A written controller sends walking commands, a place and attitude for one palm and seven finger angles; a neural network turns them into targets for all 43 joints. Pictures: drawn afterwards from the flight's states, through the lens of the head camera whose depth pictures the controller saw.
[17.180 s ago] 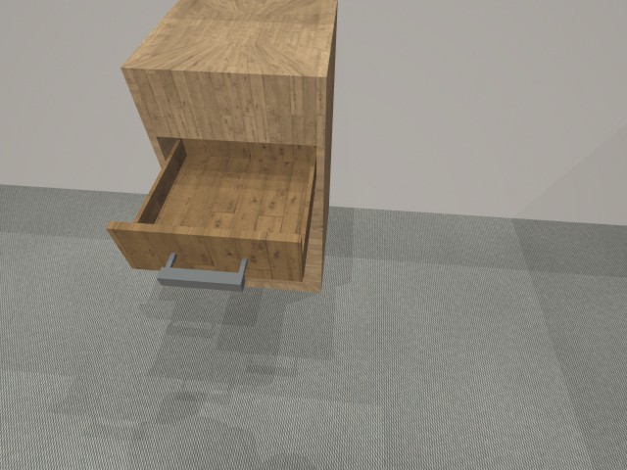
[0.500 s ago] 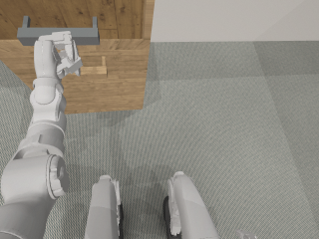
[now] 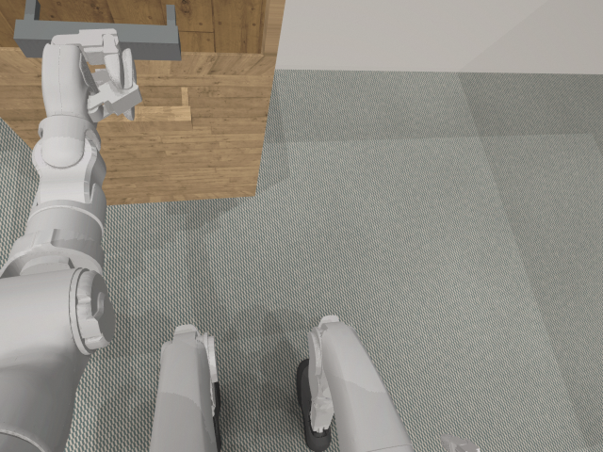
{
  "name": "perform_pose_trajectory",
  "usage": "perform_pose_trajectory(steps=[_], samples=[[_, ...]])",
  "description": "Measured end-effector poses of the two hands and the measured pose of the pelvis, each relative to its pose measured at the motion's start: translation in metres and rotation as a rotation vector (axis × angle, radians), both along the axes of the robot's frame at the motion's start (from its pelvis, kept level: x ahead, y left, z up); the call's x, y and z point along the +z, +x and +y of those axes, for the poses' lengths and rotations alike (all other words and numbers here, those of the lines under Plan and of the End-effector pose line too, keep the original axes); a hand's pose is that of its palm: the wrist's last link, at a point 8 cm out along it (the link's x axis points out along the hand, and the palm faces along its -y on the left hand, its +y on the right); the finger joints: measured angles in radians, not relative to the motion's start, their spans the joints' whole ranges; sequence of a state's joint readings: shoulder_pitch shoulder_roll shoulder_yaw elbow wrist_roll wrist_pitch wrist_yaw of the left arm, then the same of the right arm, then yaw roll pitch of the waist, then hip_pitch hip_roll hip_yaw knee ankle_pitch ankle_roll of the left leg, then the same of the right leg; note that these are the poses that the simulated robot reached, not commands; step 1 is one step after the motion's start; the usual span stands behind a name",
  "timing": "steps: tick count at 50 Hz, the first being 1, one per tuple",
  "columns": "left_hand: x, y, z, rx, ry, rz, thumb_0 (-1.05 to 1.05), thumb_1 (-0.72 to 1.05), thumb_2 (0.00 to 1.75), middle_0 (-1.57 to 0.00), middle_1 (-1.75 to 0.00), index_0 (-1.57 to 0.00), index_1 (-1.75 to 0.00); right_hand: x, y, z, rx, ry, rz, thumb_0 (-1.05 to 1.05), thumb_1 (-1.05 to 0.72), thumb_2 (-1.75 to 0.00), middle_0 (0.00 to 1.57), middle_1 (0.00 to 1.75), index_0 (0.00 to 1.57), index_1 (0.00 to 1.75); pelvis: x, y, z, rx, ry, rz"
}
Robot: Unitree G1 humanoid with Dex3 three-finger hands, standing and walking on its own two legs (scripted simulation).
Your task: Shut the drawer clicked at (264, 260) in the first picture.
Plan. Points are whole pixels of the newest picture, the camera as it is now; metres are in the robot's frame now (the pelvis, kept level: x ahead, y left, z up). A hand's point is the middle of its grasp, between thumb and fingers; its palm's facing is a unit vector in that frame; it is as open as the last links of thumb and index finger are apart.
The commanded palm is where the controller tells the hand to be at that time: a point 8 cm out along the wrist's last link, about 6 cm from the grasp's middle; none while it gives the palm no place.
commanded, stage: pull the fist back off the drawer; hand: left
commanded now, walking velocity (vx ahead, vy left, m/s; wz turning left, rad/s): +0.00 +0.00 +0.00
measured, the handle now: (104, 25) +0.62 +0.20 +0.05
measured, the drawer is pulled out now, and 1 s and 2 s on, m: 0.00 0.00 0.00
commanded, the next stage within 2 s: draw the hand back to the body in 0.38 s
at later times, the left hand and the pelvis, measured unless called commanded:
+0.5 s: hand (136, 103) +0.52 +0.16 +0.05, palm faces +0.07 -1.00 -0.03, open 3.2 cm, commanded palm +0.48 +0.19 +0.06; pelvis +0.04 +0.00 +0.03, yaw +1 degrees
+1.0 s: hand (32, 125) +0.39 +0.18 +0.18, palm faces +0.05 -1.00 -0.04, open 3.3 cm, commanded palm +0.36 +0.24 +0.20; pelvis +0.08 -0.01 +0.13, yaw +4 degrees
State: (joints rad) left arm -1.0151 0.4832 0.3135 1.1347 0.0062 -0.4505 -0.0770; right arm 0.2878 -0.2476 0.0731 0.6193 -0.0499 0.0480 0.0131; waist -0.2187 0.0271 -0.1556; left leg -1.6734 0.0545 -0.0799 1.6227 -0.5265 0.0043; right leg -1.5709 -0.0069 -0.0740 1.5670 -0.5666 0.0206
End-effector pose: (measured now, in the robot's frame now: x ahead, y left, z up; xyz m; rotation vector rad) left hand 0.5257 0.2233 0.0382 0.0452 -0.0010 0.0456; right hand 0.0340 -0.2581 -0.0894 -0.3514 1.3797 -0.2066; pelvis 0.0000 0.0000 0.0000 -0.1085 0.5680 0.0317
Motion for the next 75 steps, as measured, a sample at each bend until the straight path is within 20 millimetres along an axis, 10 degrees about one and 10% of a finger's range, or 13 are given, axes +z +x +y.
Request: perform_pose_trajectory(steps=[12, 28, 58, 75], samples=[[0.001, -0.009, -0.007, 0.014, -0.021, -0.003, -0.03, 0.79, 0.88, -1.40, -1.60, -1.40, -1.60, 0.003, 0.017, 0.013, -0.034, 0.063, 0.008, 0.00, -0.91, -0.90, 0.20, 0.30, 0.21, 0.30, 0.014, 0.016, 0.006, -0.012, 0.017, 0.002], [0.017, -0.037, -0.012, 0.022, -0.009, -0.025, 0.02, 0.90, 0.90, -1.40, -1.60, -1.40, -1.60, 0.017, 0.108, 0.003, 0.024, 0.091, -0.131, 0.00, -0.91, -0.90, 0.20, 0.29, 0.21, 0.30, 0.037, 0.046, -0.002, -0.004, 0.041, -0.017], [0.186, -0.199, 0.025, 0.154, 0.204, 0.203, 0.02, 0.90, 0.90, -1.40, -1.60, -1.40, -1.60, 0.185, 0.231, 0.029, 0.087, 0.136, -0.568, 0.01, -0.91, -0.90, 0.20, 0.29, 0.20, 0.30, 0.172, 0.092, -0.006, 0.033, 0.101, -0.391], [0.293, -0.258, 0.049, 0.343, 0.303, 0.045, 0.02, 0.90, 0.90, -1.40, -1.60, -1.39, -1.60, 0.227, 0.278, 0.061, 0.205, 0.228, -0.738, 0.01, -0.91, -0.90, 0.20, 0.30, 0.21, 0.30, 0.204, 0.111, -0.003, 0.041, 0.127, -0.563]])
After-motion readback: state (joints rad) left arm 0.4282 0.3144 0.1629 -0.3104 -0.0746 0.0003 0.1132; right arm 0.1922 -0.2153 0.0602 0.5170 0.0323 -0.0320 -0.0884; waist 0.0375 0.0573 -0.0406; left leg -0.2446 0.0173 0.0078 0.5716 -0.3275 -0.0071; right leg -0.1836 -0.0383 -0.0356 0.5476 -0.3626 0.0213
